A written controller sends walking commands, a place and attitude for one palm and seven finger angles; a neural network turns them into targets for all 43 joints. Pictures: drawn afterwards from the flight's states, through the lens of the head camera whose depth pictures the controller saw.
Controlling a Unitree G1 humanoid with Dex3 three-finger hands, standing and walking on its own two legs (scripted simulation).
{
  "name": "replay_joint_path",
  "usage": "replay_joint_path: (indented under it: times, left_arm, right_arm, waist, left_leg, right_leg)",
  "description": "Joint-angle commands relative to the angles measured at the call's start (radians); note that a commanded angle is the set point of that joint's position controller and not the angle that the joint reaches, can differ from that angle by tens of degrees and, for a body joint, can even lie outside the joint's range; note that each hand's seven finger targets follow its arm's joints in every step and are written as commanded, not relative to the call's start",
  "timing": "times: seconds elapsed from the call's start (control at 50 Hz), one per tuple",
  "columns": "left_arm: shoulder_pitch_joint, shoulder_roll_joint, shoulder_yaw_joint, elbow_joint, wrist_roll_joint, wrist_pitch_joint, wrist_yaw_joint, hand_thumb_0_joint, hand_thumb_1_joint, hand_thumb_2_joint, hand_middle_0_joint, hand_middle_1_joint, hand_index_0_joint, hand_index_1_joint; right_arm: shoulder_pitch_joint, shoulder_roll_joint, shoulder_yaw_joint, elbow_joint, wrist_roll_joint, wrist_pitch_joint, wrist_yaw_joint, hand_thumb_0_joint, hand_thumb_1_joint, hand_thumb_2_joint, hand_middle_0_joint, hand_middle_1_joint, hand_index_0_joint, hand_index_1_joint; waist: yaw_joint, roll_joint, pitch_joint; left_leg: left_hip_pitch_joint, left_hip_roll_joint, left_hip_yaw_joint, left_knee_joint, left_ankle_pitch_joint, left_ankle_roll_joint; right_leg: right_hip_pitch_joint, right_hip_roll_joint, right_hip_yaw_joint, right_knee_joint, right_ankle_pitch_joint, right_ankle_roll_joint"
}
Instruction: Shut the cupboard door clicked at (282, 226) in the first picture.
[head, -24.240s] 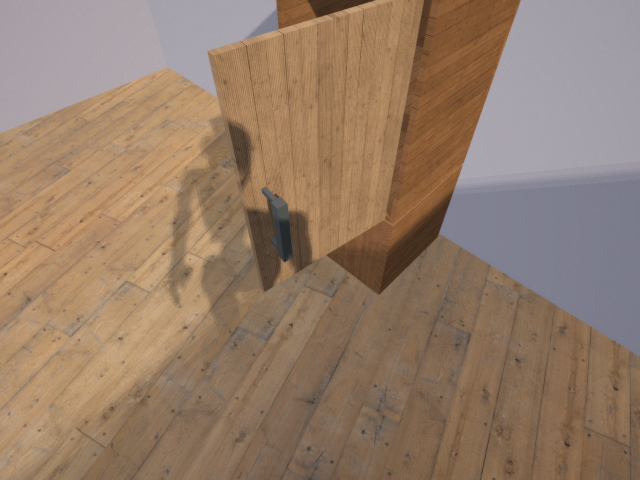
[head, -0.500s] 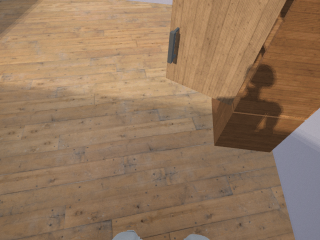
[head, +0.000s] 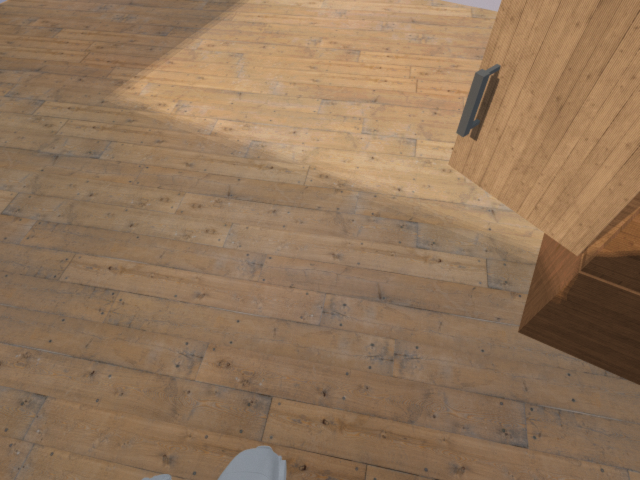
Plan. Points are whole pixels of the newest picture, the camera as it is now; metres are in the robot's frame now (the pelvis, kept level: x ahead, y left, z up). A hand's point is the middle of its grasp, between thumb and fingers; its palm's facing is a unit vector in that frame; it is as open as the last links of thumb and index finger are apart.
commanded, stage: walk to a spot facing it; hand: left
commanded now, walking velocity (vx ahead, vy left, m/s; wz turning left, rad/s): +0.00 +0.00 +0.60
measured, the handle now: (478, 101) +0.90 -0.34 -0.10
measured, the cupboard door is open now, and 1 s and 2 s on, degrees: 66 66 66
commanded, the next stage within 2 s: turn to face it in 0.86 s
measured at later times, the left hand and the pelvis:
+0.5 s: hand out of the picture +0.13 +0.23 -0.16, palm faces +0.27 -0.93 -0.26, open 7.4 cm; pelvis +0.08 +0.00 -0.02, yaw +17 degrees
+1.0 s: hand out of the picture +0.07 +0.23 -0.20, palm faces +0.61 -0.76 -0.20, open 7.4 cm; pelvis +0.21 +0.08 -0.03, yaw +36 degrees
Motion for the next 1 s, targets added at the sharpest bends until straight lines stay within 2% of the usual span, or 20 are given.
replay_joint_path:
  times: [0.0,0.06,0.08,0.1,0.12,0.22,0.36,0.42,0.44,0.46,0.5,0.58,0.68,0.8,0.86,0.88,0.9,0.92,0.94,0.98]
  left_arm:
    - [0.113,0.229,0.073,-0.042,0.007,-0.020,0.016,0.000,0.900,0.900,-0.200,-0.300,-0.200,-0.300]
    - [0.106,0.235,0.079,-0.035,-0.002,-0.021,0.005,0.000,0.900,0.900,-0.200,-0.300,-0.200,-0.300]
    - [0.102,0.217,0.074,-0.044,-0.010,-0.020,-0.003,0.000,0.900,0.900,-0.200,-0.300,-0.200,-0.300]
    - [0.089,0.151,0.058,-0.084,-0.014,-0.019,-0.019,0.000,0.900,0.900,-0.200,-0.300,-0.200,-0.300]
    - [-0.029,0.137,0.039,-0.144,0.001,-0.018,-0.020,0.000,0.900,0.900,-0.200,-0.300,-0.200,-0.300]
    - [-0.073,0.138,0.053,-0.099,-0.003,-0.019,-0.042,0.000,0.900,0.900,-0.200,-0.300,-0.200,-0.300]
    - [-0.059,0.120,0.048,-0.098,-0.003,-0.023,-0.059,0.000,0.900,0.900,-0.200,-0.300,-0.200,-0.300]
    - [0.084,0.141,0.065,-0.058,-0.001,-0.035,-0.057,0.000,0.900,0.900,-0.200,-0.300,-0.200,-0.300]
    - [0.203,0.202,0.082,-0.032,0.004,-0.049,-0.048,0.000,0.900,0.900,-0.200,-0.300,-0.200,-0.300]
    - [0.312,0.311,0.104,-0.015,0.018,-0.060,-0.032,0.000,0.900,0.900,-0.200,-0.300,-0.200,-0.300]
    - [0.199,0.274,0.087,-0.037,0.005,-0.058,-0.015,0.000,0.900,0.900,-0.200,-0.300,-0.200,-0.300]
    - [0.060,0.122,0.049,-0.038,0.003,-0.084,-0.009,0.000,0.900,0.900,-0.200,-0.300,-0.200,-0.300]
    - [0.147,0.109,0.045,0.028,0.001,-0.096,-0.004,0.000,0.900,0.900,-0.200,-0.300,-0.200,-0.300]
    - [0.174,0.163,0.052,0.043,0.000,-0.082,-0.003,0.000,0.900,0.900,-0.200,-0.300,-0.200,-0.300]
    - [0.132,0.203,0.066,0.026,-0.003,-0.076,-0.004,0.000,0.900,0.900,-0.200,-0.300,-0.200,-0.300]
    - [0.117,0.203,0.070,0.011,-0.008,-0.072,-0.009,0.000,0.900,0.900,-0.200,-0.300,-0.200,-0.300]
    - [0.133,0.144,0.059,-0.029,-0.020,-0.062,-0.028,0.000,0.900,0.900,-0.200,-0.300,-0.200,-0.300]
    - [0.058,0.145,0.044,-0.092,-0.015,-0.057,-0.022,0.000,0.900,0.900,-0.200,-0.300,-0.200,-0.300]
    - [-0.009,0.137,0.040,-0.116,-0.015,-0.053,-0.009,0.000,0.900,0.900,-0.200,-0.300,-0.200,-0.300]
    - [0.058,0.093,0.035,-0.045,-0.009,-0.039,-0.005,0.000,0.900,0.900,-0.200,-0.300,-0.200,-0.300]
  right_arm:
    - [-0.087,-0.014,0.011,-0.107,0.009,-0.035,0.005,0.000,-0.900,-0.900,0.200,0.300,0.200,0.300]
    - [-0.012,-0.039,0.013,-0.093,0.004,-0.053,0.003,0.000,-0.900,-0.900,0.200,0.300,0.200,0.300]
    - [0.069,-0.096,0.001,-0.071,-0.002,-0.064,0.001,0.000,-0.900,-0.900,0.200,0.300,0.200,0.300]
    - [0.147,-0.225,-0.032,-0.054,-0.015,-0.069,-0.006,0.000,-0.900,-0.900,0.200,0.300,0.200,0.300]
    - [0.240,-0.263,-0.038,-0.026,-0.010,-0.065,-0.014,0.000,-0.900,-0.900,0.200,0.300,0.200,0.300]
    - [0.107,-0.151,0.003,-0.057,-0.009,-0.098,-0.039,0.000,-0.900,-0.900,0.200,0.300,0.200,0.300]
    - [0.085,-0.161,-0.009,-0.034,-0.011,-0.102,-0.028,0.000,-0.900,-0.900,0.200,0.300,0.200,0.300]
    - [0.037,-0.139,-0.010,-0.037,-0.007,-0.099,-0.027,0.000,-0.900,-0.900,0.200,0.300,0.200,0.300]
    - [0.024,-0.096,-0.003,-0.049,0.004,-0.103,-0.024,0.000,-0.900,-0.900,0.200,0.300,0.200,0.300]
    - [0.054,-0.015,0.014,-0.071,0.013,-0.112,-0.022,0.000,-0.900,-0.900,0.200,0.300,0.200,0.300]
    - [0.037,-0.048,-0.006,-0.076,-0.009,-0.107,-0.012,0.000,-0.900,-0.900,0.200,0.300,0.200,0.300]
    - [0.064,0.013,0.004,-0.011,-0.009,-0.080,0.018,0.000,-0.900,-0.900,0.200,0.300,0.200,0.300]
    - [0.000,0.050,0.015,-0.026,-0.007,-0.069,0.029,0.000,-0.900,-0.900,0.200,0.300,0.200,0.300]
    - [-0.101,0.037,0.033,-0.083,-0.005,-0.075,0.038,0.000,-0.900,-0.900,0.200,0.300,0.200,0.300]
    - [0.040,-0.023,0.016,-0.066,-0.010,-0.085,0.029,0.000,-0.900,-0.900,0.200,0.300,0.200,0.300]
    - [0.167,-0.085,-0.003,-0.035,-0.014,-0.090,0.022,0.000,-0.900,-0.900,0.200,0.300,0.200,0.300]
    - [0.263,-0.231,-0.035,-0.022,-0.024,-0.098,0.008,0.000,-0.900,-0.900,0.200,0.300,0.200,0.300]
    - [0.330,-0.285,-0.038,-0.007,-0.004,-0.098,-0.008,0.000,-0.900,-0.900,0.200,0.300,0.200,0.300]
    - [0.299,-0.267,-0.028,-0.021,0.000,-0.100,-0.024,0.000,-0.900,-0.900,0.200,0.300,0.200,0.300]
    - [0.120,-0.154,0.008,-0.061,-0.003,-0.111,-0.044,0.000,-0.900,-0.900,0.200,0.300,0.200,0.300]
  waist:
    - [0.078,-0.229,-0.156]
    - [0.034,-0.190,-0.201]
    - [-0.014,-0.062,-0.246]
    - [-0.060,0.265,-0.275]
    - [-0.113,0.263,-0.228]
    - [-0.025,0.162,-0.080]
    - [0.009,0.161,-0.049]
    - [0.091,0.114,-0.062]
    - [0.152,-0.038,-0.109]
    - [0.196,-0.377,-0.213]
    - [0.118,-0.288,-0.118]
    - [0.018,-0.133,-0.064]
    - [0.031,-0.125,-0.066]
    - [0.055,-0.150,-0.070]
    - [-0.030,-0.134,-0.159]
    - [-0.098,-0.038,-0.248]
    - [-0.125,0.284,-0.325]
    - [-0.149,0.239,-0.373]
    - [-0.125,0.089,-0.318]
    - [-0.042,0.178,-0.247]
  left_leg:
    - [-0.002,-0.011,0.054,-0.197,-0.030,0.019]
    - [0.219,-0.029,0.082,-0.464,0.102,0.049]
    - [0.434,0.031,0.000,-0.573,0.197,0.085]
    - [0.644,0.312,-0.381,-0.585,0.349,0.221]
    - [0.637,0.430,-0.506,-0.625,0.372,0.331]
    - [0.386,0.234,-0.340,-0.685,0.193,0.248]
    - [0.200,0.159,-0.297,-0.705,-0.005,0.226]
    - [0.000,0.106,-0.276,-0.564,-0.076,0.195]
    - [-0.159,0.020,-0.212,-0.379,-0.133,0.153]
    - [-0.278,-0.107,-0.055,0.013,-0.217,0.094]
    - [-0.320,-0.009,-0.128,0.356,-0.110,0.093]
    - [-0.193,0.072,-0.059,0.282,0.154,0.053]
    - [-0.235,0.075,0.016,0.071,0.181,0.040]
    - [-0.117,0.044,0.099,-0.230,0.155,0.074]
    - [0.185,-0.025,0.127,-0.363,0.177,0.113]
    - [0.423,-0.001,0.079,-0.452,0.266,0.128]
    - [0.643,0.292,-0.355,-0.489,0.501,0.260]
    - [0.692,0.437,-0.564,-0.562,0.652,0.357]
    - [0.571,0.443,-0.530,-0.574,0.614,0.350]
    - [0.367,0.353,-0.348,-0.621,0.488,0.279]
  right_leg:
    - [0.213,-0.238,0.119,-0.050,0.769,-0.120]
    - [0.137,-0.219,0.059,0.042,0.600,-0.058]
    - [-0.026,-0.186,0.008,0.195,0.410,-0.011]
    - [-0.371,-0.031,-0.056,0.437,-0.174,0.064]
    - [-0.533,-0.003,0.036,0.558,-0.351,0.059]
    - [-0.485,-0.014,0.140,0.562,-0.062,0.064]
    - [-0.236,0.064,0.065,0.198,0.030,0.074]
    - [0.079,0.100,0.054,0.051,0.082,0.066]
    - [0.292,0.005,0.183,-0.093,-0.060,0.040]
    - [0.413,-0.311,0.574,-0.292,-0.354,-0.056]
    - [0.162,-0.393,0.756,-0.422,-0.589,-0.124]
    - [-0.002,-0.238,0.183,-0.350,-0.007,-0.065]
    - [0.162,-0.233,-0.011,-0.303,0.423,-0.074]
    - [0.237,-0.276,-0.089,-0.182,0.693,-0.066]
    - [0.149,-0.266,-0.152,0.068,0.746,-0.034]
    - [0.019,-0.232,-0.159,0.293,0.555,-0.002]
    - [-0.321,-0.052,-0.138,0.623,-0.160,0.069]
    - [-0.470,0.004,0.033,0.773,-0.344,0.060]
    - [-0.493,-0.007,0.110,0.816,-0.279,0.054]
    - [-0.424,-0.047,0.158,0.761,-0.164,0.050]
